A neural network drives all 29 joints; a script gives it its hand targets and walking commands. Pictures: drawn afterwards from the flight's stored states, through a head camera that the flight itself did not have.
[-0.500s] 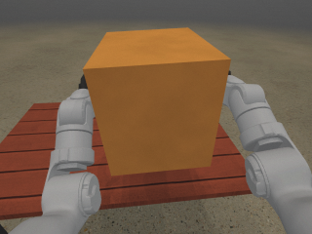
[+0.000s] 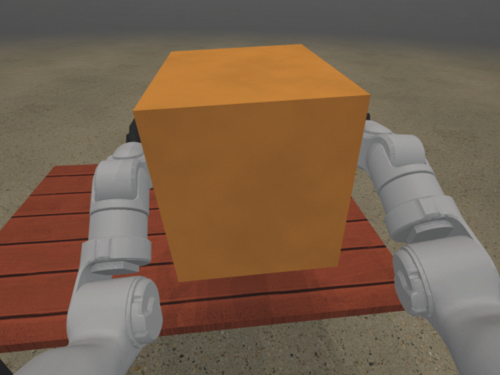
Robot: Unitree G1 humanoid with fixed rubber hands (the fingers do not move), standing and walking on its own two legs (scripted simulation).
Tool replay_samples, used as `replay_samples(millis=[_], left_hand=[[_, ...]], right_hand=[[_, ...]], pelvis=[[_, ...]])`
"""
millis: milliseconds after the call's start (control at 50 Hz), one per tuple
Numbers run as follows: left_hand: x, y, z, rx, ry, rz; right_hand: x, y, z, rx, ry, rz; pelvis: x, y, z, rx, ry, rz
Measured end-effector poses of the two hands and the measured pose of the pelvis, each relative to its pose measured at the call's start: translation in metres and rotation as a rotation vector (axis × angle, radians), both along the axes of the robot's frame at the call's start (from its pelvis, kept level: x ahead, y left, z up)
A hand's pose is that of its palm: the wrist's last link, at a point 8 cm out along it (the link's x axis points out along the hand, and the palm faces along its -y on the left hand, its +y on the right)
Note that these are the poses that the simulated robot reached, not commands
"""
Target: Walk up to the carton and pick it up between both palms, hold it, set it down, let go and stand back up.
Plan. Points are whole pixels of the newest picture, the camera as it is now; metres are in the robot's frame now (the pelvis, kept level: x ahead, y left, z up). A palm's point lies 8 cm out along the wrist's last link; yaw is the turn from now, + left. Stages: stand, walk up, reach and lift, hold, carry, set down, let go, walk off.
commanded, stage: hold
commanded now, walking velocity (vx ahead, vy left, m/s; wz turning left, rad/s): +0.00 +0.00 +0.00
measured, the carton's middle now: (247, 149) +0.41 +0.01 +0.25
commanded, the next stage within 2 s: none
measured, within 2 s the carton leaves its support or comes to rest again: neither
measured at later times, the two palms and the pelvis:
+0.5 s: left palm (141, 152) +0.37 +0.17 +0.26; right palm (358, 142) +0.37 -0.16 +0.28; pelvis +0.00 +0.01 +0.00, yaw +0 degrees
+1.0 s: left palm (141, 153) +0.37 +0.17 +0.26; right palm (357, 140) +0.37 -0.16 +0.28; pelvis +0.00 +0.01 +0.00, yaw +0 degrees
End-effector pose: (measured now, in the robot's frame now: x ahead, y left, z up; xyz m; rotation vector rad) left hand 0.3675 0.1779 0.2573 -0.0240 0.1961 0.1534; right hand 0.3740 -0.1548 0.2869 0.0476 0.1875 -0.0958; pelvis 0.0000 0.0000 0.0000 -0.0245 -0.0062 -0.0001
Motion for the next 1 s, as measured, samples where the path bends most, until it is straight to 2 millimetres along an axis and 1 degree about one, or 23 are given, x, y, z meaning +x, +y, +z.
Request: replay_samples(millis=[200, 460, 760, 1000], left_hand=[[0.000, 0.000, -0.001, 0.000, 0.000, -0.002], [0.002, -0.003, 0.001, 0.012, -0.006, -0.022], [0.001, -0.001, 0.002, 0.014, -0.006, -0.016], [0.002, -0.003, 0.001, 0.014, -0.006, -0.016]], right_hand=[[-0.001, 0.000, -0.001, 0.001, 0.001, -0.002], [-0.006, -0.005, -0.010, 0.008, -0.004, -0.019], [-0.004, -0.002, -0.007, 0.004, -0.003, -0.014], [-0.005, -0.004, -0.008, 0.002, -0.002, -0.015]], pelvis=[[0.000, 0.000, 0.000, 0.000, -0.003, 0.004], [-0.001, 0.004, 0.000, 0.000, -0.015, 0.002], [-0.001, 0.006, 0.000, -0.001, -0.008, -0.005], [-0.001, 0.005, 0.000, 0.000, -0.011, -0.003]])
